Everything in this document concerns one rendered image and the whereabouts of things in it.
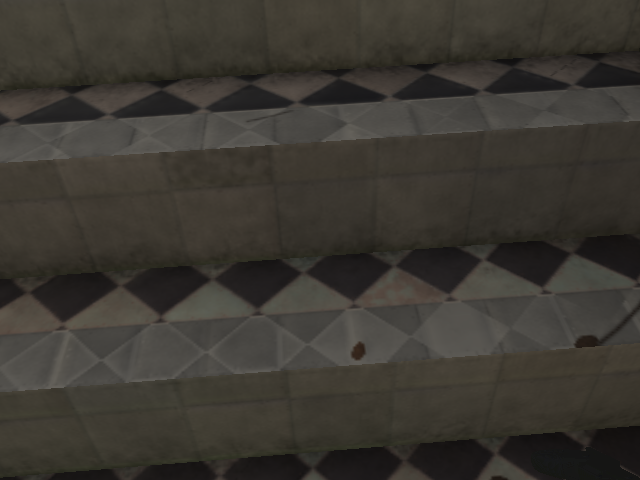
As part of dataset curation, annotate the right robot hand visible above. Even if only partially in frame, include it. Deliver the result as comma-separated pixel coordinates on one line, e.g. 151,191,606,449
531,447,640,480

